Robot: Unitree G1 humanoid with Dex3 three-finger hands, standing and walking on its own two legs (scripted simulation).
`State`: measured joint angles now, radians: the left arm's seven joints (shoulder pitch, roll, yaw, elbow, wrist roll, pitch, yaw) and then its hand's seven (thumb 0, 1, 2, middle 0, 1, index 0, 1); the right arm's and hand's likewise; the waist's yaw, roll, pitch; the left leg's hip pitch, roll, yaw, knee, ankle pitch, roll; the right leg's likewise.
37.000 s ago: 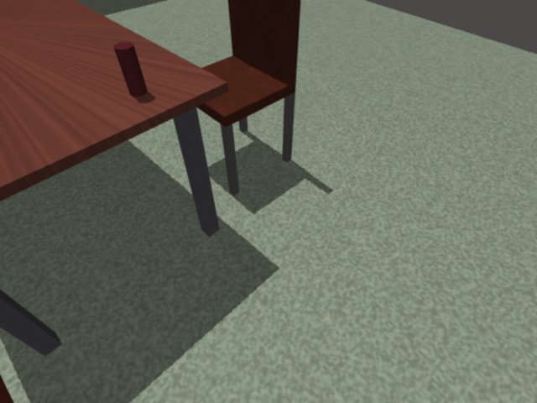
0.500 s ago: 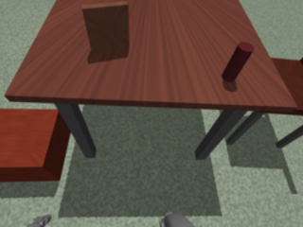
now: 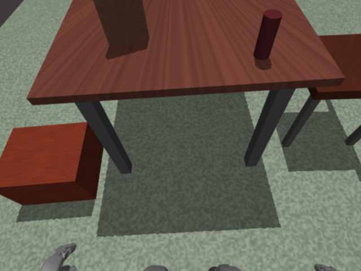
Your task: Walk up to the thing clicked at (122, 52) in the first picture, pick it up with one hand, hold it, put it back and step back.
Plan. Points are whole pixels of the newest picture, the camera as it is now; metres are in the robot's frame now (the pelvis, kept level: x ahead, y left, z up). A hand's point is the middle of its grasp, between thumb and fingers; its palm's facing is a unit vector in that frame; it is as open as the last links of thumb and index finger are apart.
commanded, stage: step back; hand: right
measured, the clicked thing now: (266, 36) +0.76 -0.23 +0.05
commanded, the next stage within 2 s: none
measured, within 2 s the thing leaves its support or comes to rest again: neither
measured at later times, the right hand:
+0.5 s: hand out of the picture -0.04 -0.30 -0.14, palm faces +0.00 +0.90 -0.44, open 7.4 cm
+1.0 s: hand out of the picture -0.26 -0.30 -0.15, palm faces -0.10 +0.91 -0.40, open 7.4 cm
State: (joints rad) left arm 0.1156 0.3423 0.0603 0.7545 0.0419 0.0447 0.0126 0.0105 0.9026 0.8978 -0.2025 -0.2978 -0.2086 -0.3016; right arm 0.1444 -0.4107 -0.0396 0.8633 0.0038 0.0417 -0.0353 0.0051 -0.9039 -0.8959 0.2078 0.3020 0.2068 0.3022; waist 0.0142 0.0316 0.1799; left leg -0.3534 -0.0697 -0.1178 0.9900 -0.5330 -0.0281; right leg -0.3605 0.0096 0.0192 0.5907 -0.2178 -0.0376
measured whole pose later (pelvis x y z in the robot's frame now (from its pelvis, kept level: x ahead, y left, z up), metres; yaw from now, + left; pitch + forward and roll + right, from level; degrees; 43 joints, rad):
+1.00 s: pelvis -0.33 -0.05 +0.00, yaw +2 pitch -3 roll +0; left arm 0.10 0.38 0.06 0.81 0.01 0.09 0.01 0.01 0.91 0.90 -0.20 -0.30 -0.21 -0.30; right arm 0.21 -0.35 -0.02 0.88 -0.04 0.03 -0.01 0.01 -0.90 -0.90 0.21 0.30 0.21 0.30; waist -0.01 -0.03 0.17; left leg -0.29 0.00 -0.04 0.63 -0.30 0.02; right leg -0.48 0.06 0.07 1.11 -0.53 -0.01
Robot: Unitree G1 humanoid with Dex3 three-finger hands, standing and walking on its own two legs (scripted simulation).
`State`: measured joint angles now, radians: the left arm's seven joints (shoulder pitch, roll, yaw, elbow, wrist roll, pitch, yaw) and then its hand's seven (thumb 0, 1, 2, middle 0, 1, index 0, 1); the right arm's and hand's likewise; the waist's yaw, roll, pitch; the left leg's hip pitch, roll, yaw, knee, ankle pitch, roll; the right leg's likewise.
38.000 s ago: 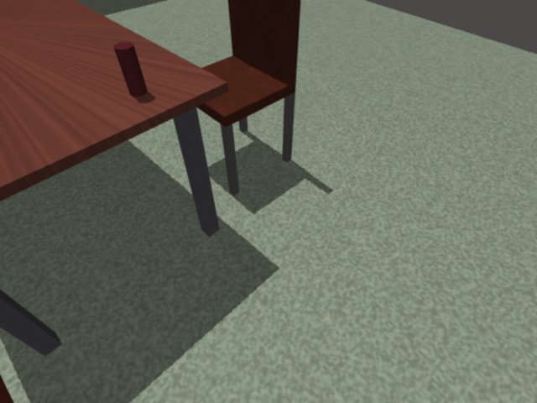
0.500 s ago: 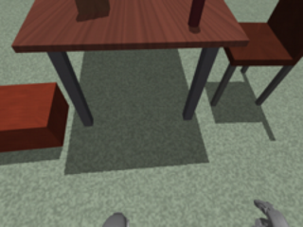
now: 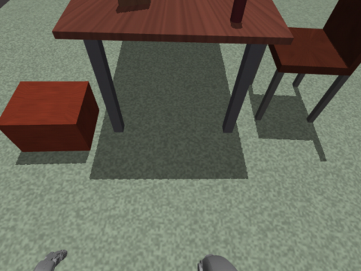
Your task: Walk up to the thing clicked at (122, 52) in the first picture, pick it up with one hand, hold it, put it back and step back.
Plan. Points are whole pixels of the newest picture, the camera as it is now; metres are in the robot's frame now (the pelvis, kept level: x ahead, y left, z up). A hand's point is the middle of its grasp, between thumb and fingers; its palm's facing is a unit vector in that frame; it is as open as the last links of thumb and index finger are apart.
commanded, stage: step back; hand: right
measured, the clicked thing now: (239, 3) +1.08 -0.23 +0.06
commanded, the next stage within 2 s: stand in 1.10 s
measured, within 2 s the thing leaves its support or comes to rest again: neither
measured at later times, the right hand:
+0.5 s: hand out of the picture +0.00 -0.27 -0.15, palm faces -0.06 +0.93 -0.35, open 7.4 cm
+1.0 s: hand out of the picture +0.06 -0.26 -0.15, palm faces -0.03 +0.93 -0.36, open 7.4 cm
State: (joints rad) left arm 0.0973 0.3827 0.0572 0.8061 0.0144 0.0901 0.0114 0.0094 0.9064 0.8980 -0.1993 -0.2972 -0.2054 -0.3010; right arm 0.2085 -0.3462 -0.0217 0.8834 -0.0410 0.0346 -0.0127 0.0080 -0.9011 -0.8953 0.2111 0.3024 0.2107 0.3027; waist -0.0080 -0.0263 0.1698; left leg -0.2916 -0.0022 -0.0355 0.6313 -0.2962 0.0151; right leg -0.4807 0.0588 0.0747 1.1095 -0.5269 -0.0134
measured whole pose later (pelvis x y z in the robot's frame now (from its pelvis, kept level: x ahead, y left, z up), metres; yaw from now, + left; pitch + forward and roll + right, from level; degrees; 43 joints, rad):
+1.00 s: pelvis -0.01 +0.00 +0.00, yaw +0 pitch -2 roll +1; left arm 0.09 0.34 0.03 1.00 0.02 -0.02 0.00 0.01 0.90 0.90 -0.20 -0.30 -0.21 -0.30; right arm 0.17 -0.37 -0.04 1.03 -0.02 -0.01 0.00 0.01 -0.91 -0.90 0.21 0.30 0.20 0.30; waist 0.01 0.00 0.08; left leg -0.22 -0.01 -0.03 0.58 -0.31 -0.01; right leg -0.26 -0.06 -0.03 0.62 -0.32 0.02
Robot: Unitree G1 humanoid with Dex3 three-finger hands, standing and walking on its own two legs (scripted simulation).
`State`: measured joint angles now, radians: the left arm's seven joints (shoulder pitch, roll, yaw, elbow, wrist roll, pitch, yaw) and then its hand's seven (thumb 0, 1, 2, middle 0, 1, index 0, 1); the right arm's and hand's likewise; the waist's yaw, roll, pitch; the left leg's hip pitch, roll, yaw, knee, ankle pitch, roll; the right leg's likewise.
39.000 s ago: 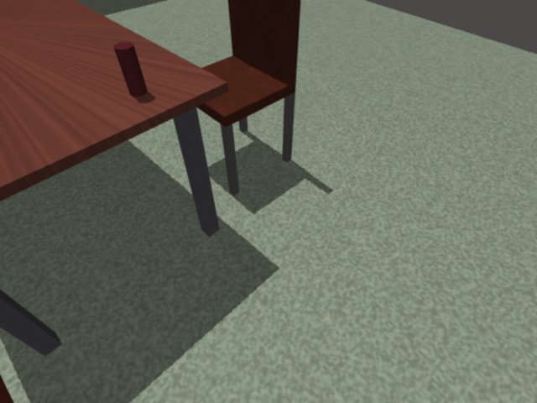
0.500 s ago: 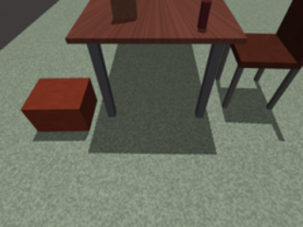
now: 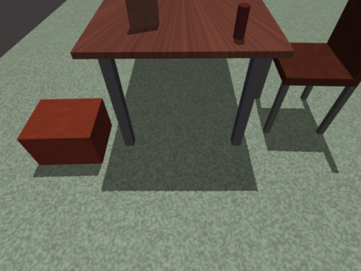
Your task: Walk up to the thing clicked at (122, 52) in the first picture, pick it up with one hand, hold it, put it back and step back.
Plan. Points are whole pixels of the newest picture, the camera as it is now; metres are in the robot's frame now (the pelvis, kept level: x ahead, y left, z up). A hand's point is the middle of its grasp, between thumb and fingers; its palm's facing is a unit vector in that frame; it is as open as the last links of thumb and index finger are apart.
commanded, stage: step back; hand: right
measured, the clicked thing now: (241, 22) +1.09 -0.24 +0.06
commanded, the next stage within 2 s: stand in 0.10 s
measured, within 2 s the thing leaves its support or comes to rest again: neither
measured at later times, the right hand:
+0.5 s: hand out of the picture +0.11 -0.24 -0.13, palm faces +0.00 +0.94 -0.33, open 7.4 cm
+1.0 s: hand out of the picture +0.04 -0.26 -0.14, palm faces -0.01 +0.95 -0.32, open 7.4 cm
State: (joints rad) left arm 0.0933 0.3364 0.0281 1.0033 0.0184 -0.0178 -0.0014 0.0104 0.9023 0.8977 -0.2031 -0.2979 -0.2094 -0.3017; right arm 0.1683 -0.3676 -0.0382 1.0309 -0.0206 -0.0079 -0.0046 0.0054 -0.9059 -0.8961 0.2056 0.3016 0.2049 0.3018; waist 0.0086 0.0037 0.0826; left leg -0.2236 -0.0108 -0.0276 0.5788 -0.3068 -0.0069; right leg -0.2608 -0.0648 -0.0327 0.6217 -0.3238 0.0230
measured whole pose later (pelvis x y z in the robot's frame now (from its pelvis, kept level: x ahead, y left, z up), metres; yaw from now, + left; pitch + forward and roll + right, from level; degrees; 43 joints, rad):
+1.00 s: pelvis -0.01 -0.01 +0.02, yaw -1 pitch -2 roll +0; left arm 0.11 0.35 0.00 1.15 0.01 -0.01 -0.01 0.01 0.91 0.90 -0.20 -0.30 -0.21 -0.30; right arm 0.13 -0.35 -0.01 1.16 -0.01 -0.01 0.01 0.01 -0.90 -0.90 0.21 0.30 0.21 0.30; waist -0.01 0.01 0.06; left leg -0.11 0.03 -0.02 0.32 -0.18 -0.03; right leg -0.14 -0.02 -0.04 0.34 -0.16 0.01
